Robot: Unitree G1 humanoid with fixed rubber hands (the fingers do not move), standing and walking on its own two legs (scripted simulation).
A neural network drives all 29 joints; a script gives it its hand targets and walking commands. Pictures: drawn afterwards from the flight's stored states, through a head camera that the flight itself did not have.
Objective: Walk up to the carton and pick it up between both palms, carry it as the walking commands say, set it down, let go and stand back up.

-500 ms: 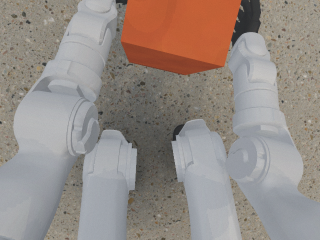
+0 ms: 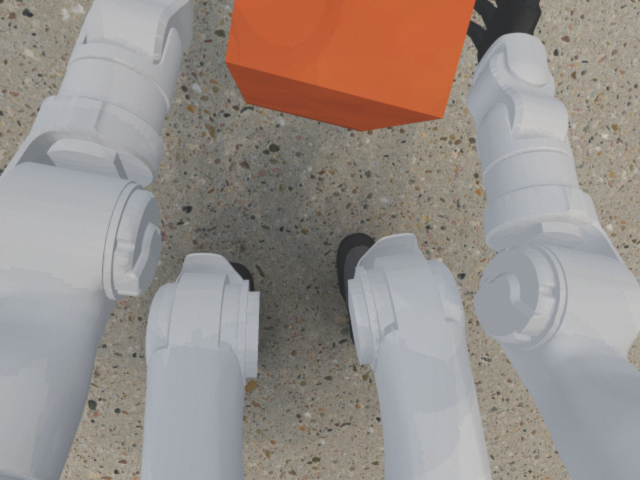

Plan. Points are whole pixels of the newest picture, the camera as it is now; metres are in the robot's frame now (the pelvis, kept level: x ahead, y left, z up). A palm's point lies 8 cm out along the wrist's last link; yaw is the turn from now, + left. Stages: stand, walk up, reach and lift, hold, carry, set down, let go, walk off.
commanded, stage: set down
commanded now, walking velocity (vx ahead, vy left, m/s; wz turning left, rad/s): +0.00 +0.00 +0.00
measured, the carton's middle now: (334, 27) +0.54 -0.06 -0.24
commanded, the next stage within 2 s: let go in 1.42 s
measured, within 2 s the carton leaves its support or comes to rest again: neither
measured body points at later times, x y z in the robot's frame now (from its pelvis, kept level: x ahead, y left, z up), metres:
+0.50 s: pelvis +0.01 -0.01 +0.03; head +0.36 -0.01 +0.31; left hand +0.61 +0.11 -0.10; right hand +0.53 -0.24 -0.10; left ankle +0.10 +0.10 -0.35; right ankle +0.13 -0.13 -0.35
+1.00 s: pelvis +0.02 -0.01 +0.16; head +0.34 +0.00 +0.48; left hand +0.60 +0.12 +0.06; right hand +0.52 -0.23 +0.06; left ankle +0.10 +0.10 -0.35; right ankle +0.13 -0.13 -0.35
